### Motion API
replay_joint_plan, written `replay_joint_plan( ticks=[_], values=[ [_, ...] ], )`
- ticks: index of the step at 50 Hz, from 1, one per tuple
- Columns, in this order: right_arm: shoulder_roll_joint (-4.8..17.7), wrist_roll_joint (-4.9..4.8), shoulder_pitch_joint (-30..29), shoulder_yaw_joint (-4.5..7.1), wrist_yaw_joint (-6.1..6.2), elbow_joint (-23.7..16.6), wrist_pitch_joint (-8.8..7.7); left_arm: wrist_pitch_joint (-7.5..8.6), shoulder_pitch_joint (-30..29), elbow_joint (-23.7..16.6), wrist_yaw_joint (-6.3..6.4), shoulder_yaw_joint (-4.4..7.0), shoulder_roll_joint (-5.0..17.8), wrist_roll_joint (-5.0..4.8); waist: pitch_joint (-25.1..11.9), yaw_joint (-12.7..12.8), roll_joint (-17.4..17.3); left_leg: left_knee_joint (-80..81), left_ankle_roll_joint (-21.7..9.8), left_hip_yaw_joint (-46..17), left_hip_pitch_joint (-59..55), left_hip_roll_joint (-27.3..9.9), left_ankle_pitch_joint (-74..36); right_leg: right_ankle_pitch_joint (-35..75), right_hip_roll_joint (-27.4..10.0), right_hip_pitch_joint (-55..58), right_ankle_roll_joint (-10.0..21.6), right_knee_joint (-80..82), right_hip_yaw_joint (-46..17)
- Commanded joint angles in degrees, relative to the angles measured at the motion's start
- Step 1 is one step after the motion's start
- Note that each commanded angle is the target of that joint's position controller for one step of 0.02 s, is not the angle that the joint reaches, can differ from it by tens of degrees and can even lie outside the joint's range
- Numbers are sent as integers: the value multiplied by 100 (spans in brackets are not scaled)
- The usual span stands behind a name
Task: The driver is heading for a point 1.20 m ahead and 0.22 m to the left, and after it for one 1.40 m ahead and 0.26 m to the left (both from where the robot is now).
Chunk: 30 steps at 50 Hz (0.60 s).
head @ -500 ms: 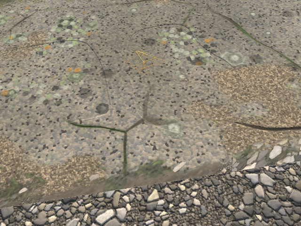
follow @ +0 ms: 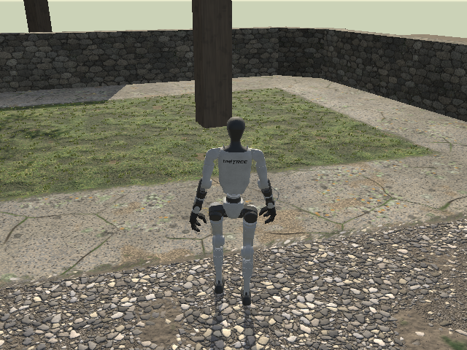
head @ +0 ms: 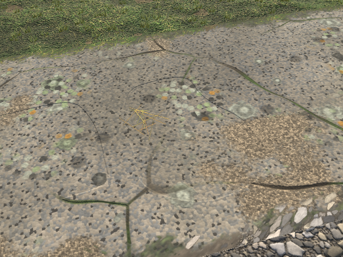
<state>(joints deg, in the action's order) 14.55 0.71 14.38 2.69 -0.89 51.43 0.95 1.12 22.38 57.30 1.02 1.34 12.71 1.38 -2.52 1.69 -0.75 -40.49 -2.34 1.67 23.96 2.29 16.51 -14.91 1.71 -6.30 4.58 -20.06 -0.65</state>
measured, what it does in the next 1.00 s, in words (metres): walks ahead: left foot, then right foot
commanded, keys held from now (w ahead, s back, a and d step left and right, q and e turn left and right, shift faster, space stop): w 1.00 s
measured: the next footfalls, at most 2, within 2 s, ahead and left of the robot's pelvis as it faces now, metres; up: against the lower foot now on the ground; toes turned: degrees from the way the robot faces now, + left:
left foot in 0.34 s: +0.25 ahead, +0.15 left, +0.00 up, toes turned +5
right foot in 0.84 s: +0.57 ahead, -0.03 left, +0.00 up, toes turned -3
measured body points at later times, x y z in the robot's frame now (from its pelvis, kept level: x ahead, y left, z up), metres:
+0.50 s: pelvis +0.20 +0.07 -0.01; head +0.22 +0.08 +0.44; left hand +0.20 +0.32 -0.16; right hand +0.29 -0.19 -0.13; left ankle +0.21 +0.14 -0.75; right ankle +0.12 -0.07 -0.66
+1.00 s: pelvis +0.48 +0.03 -0.01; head +0.51 +0.02 +0.44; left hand +0.56 +0.29 -0.14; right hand +0.50 -0.22 -0.16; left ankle +0.39 +0.16 -0.66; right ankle +0.53 -0.03 -0.75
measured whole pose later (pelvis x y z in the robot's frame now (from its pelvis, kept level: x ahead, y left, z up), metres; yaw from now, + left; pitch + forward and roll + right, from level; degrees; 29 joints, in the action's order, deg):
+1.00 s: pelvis +0.48 +0.03 -0.01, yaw +1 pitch -1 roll +0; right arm 12.7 1.3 17.6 2.6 -0.4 56.1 -3.6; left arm 4.4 11.3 55.5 -0.5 3.2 12.7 1.1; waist 3.6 -0.9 -1.6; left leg -65.7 -4.5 0.2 21.1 -1.6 18.8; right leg -8.7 3.0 -15.8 5.9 -24.9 6.3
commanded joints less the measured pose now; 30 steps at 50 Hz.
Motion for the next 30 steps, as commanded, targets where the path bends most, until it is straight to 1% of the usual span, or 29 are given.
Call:
replay_joint_plan(
  ticks=[1, 2, 3, 5, 8, 10, 12, 14, 15, 16, 17, 18, 19, 20, 21, 22, 23, 24, 25, 26, 27, 28, 30],
  values=[
    [615, 124, -375, 175, -119, -375, -206, 240, -225, -196, 18, 192, 866, -82, 907, -248, 617, -937, 114, -236, 1578, -309, -397, -1470, -1465, 329, 592, 1842, -1828],
    [554, 158, -324, 169, -144, -324, -212, 297, -106, -147, 15, 176, 785, -99, 755, -222, 624, -1077, 162, -135, 1506, -341, -484, -1138, -1333, 415, 573, 1759, -1540],
    [461, 152, -447, 151, -153, -362, -216, 337, 91, -62, 5, 163, 709, -102, 724, -151, 644, -1120, 199, -75, 1557, -380, -549, -903, -1297, 501, 588, 1717, -1411],
    [341, 125, -853, 111, -148, -499, -213, 368, 428, 83, -3, 163, 657, -77, 846, 20, 678, -939, 294, 11, 1778, -479, -667, -564, -1306, 641, 661, 1686, -1276],
    [279, 120, -1408, 63, -145, -691, -225, 371, 716, 184, 2, 181, 706, -35, 943, 259, 699, -326, 371, 129, 1745, -533, -721, 18, -1343, 785, 729, 1567, -1125],
    [249, 99, -1683, 32, -154, -811, -251, 382, 854, 250, 1, 192, 755, -12, 983, 366, 769, 90, 312, 205, 1552, -520, -670, 569, -1381, 837, 737, 1400, -1014],
    [277, 81, -1786, 21, -148, -894, -280, 392, 884, 292, -5, 210, 821, 8, 990, 372, 850, 411, 183, 292, 1253, -466, -477, 1204, -1432, 857, 705, 1167, -929],
    [332, 69, -1636, 32, -117, -916, -310, 388, 784, 306, -11, 236, 894, 12, 943, 240, 891, 701, 7, 395, 674, -356, -290, 1822, -1510, 736, 623, 896, -860],
    [366, 59, -1334, 57, -83, -846, -331, 384, 665, 301, -18, 250, 941, 0, 859, 59, 873, 911, -92, 456, 95, -234, -284, 2380, -1515, 573, 546, 633, -784],
    [404, 59, -715, 105, -33, -642, -367, 380, 506, 296, -26, 257, 977, -37, 626, -277, 721, 1272, -194, 541, -825, -50, -516, 3233, -1384, 367, 434, -11, -574],
    [619, 106, 232, 210, 45, -303, -435, 388, 453, 284, -43, 228, 894, -64, 54, -647, 354, 1404, -328, 416, -2176, -81, -593, 3526, -1044, -82, 289, -1177, -207],
    [1132, 230, 1311, 349, 126, -144, -498, 405, 366, 62, -69, 135, 607, -156, -755, -1091, -386, 1740, -699, -1234, -3783, -1447, 554, 2018, -623, -1434, 52, -2974, 141],
    [1685, 195, 1728, 453, 94, 16, -473, 426, 668, -42, -79, 87, 234, -158, -1165, -926, -1574, 2631, -1200, -3752, -4366, -2723, 902, -1471, 237, -2799, -64, -4529, 225],
    [1292, 74, 1203, 372, 67, -7, -431, 388, 284, -29, -73, 228, 701, -22, -474, -703, -698, 2729, -1174, -3648, -3615, -2506, 1091, -1242, -166, -3136, 90, -5100, -336],
    [900, 47, 553, 266, 35, -141, -443, 409, 2, -109, -132, 232, 627, -18, 169, -447, -359, 2775, -1085, -2850, -2839, -2282, 764, -631, -443, -3176, 140, -5050, -297],
    [585, 51, 211, 181, 4, -193, -480, 417, -133, -115, -169, 209, 489, -34, 411, -303, -211, 2953, -952, -2217, -2285, -1964, 179, -235, -617, -2967, 131, -4774, -238],
    [437, 35, 98, 131, 7, -166, -517, 368, -154, -114, -191, 217, 430, 15, 538, -172, -346, 3069, -849, -1765, -1951, -1721, -247, -87, -707, -2776, 81, -4566, -165],
    [297, 26, 95, 84, 19, -94, -553, 298, -79, -90, -225, 204, 360, 62, 537, -63, -442, 3160, -782, -1412, -1758, -1534, -624, 6, -755, -2582, 12, -4425, -119],
    [282, 24, 252, 71, 28, -3, -599, 247, -89, -105, -259, 204, 312, 71, 498, -30, -487, 3176, -815, -1242, -1714, -1495, -1089, 62, -724, -2511, -35, -4373, -39],
    [300, 6, 424, 71, 37, 93, -638, 214, -194, -152, -283, 206, 291, 74, 514, -3, -440, 3205, -863, -1100, -1740, -1472, -1474, 133, -733, -2609, -79, -4290, 19],
    [343, -13, 563, 76, 49, 175, -664, 189, -388, -225, -303, 206, 271, 79, 586, 5, -400, 3259, -907, -973, -1777, -1464, -1702, 258, -760, -2799, -129, -4157, 77],
    [373, -12, 684, 78, 57, 234, -676, 172, -629, -308, -315, 198, 254, 83, 645, -19, -356, 3312, -940, -876, -1821, -1451, -1829, 416, -791, -2990, -177, -3983, 130],
    [345, -11, 879, 55, 64, 334, -678, 164, -1195, -517, -334, 168, 219, 84, 788, -107, -312, 3365, -955, -667, -1870, -1367, -2123, 786, -806, -3241, -266, -3404, 239]
  ],
)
